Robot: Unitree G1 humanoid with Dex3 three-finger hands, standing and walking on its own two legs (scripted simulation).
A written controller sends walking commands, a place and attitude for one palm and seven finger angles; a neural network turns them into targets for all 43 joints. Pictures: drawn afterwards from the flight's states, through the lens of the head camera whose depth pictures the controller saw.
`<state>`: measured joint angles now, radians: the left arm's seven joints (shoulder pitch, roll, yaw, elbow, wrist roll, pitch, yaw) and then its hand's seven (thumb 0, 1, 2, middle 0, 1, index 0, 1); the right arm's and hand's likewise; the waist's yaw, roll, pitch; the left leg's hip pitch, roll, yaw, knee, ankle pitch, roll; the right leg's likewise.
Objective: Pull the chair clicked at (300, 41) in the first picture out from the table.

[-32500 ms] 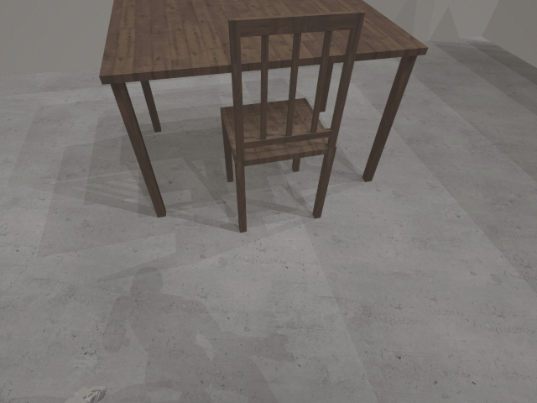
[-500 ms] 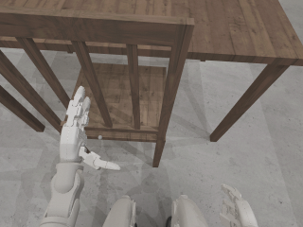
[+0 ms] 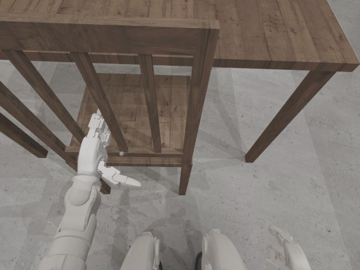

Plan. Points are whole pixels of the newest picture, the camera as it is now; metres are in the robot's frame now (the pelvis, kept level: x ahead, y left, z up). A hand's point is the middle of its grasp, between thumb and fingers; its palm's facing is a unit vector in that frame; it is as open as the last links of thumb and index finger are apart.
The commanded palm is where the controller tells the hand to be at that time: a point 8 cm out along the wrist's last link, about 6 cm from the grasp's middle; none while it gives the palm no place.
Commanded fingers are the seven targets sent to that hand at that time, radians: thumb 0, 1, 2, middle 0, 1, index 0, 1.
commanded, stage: push the fingers through the gap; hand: left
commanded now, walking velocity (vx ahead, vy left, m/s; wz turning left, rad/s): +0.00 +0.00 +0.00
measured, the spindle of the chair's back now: (108, 116) +0.43 +0.16 +0.05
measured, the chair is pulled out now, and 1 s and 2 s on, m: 0.00 0.00 0.01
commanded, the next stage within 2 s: hook a spindle and tug to test in 0.84 s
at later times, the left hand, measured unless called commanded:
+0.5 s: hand (122, 127) +0.42 +0.14 +0.02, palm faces -0.02 -1.00 -0.04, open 16.9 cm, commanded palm +0.39 +0.19 +0.02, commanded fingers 0.00 -0.50 0.30 -0.06 -0.08 -0.06 -0.08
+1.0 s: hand (123, 134) +0.41 +0.13 +0.01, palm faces -0.04 -1.00 -0.02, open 16.9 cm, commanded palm +0.39 +0.18 +0.02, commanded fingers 0.00 -0.50 0.30 -0.13 -0.30 -0.13 -0.30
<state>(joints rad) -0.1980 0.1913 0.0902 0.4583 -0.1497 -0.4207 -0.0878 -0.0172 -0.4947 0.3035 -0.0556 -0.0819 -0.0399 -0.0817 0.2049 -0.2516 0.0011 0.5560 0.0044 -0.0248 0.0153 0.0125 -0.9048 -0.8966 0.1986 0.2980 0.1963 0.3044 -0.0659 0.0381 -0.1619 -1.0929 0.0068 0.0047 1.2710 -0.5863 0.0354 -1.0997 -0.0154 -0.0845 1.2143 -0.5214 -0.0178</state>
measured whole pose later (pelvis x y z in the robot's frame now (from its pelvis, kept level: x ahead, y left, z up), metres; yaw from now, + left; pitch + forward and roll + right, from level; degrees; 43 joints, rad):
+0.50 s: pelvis +0.00 +0.00 +0.00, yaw +0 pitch +25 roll -2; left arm -0.46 0.23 0.17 0.70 -0.12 -0.50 -0.07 -0.02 -0.50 0.30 -0.06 -0.08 -0.06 -0.08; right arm 0.24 -0.25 0.01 0.62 -0.01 -0.02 0.02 0.01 -0.90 -0.90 0.20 0.30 0.20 0.30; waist -0.09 0.04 -0.16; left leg -1.13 0.01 0.01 1.27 -0.58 0.04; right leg -1.14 -0.01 -0.08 1.21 -0.51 -0.01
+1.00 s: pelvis +0.00 +0.01 +0.00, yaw -1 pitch +24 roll -3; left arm -0.43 0.20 0.14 0.71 -0.12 -0.50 -0.07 -0.02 -0.50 0.30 -0.06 -0.09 -0.06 -0.09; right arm 0.23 -0.25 0.00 0.60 -0.01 0.00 0.04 0.01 -0.90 -0.90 0.20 0.30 0.20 0.30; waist -0.09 0.04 -0.16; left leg -1.12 0.00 0.02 1.26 -0.57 0.05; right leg -1.12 -0.02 -0.07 1.20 -0.50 0.00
